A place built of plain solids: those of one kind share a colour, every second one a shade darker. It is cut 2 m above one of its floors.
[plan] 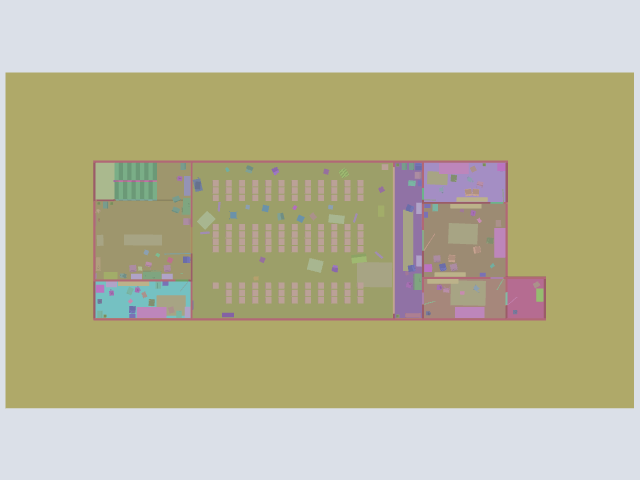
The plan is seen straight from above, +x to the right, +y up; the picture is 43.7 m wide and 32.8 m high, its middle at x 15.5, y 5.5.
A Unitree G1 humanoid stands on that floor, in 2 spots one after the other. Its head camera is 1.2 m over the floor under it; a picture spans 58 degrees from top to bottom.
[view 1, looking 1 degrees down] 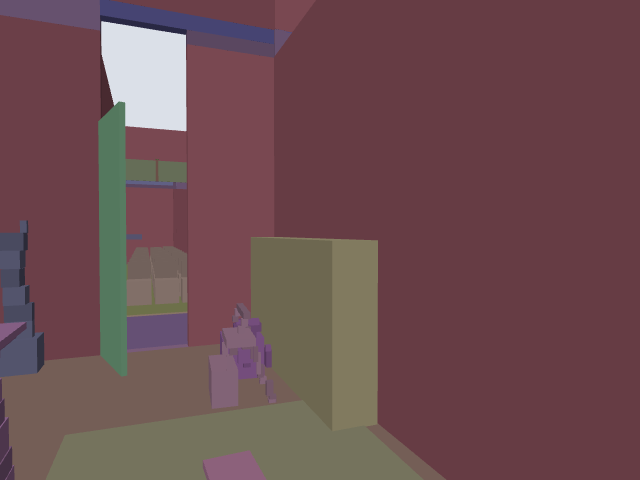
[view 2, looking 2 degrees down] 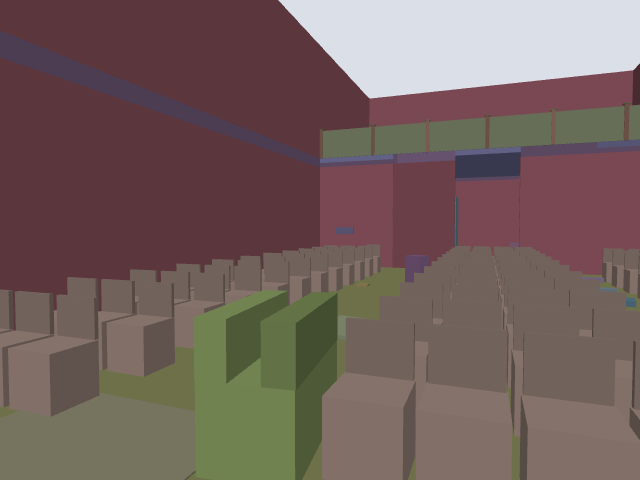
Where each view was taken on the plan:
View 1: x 27.31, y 1.49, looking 158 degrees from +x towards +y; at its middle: bookcase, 2.81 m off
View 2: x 20.62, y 5.47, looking -159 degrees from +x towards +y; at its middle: wall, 14.83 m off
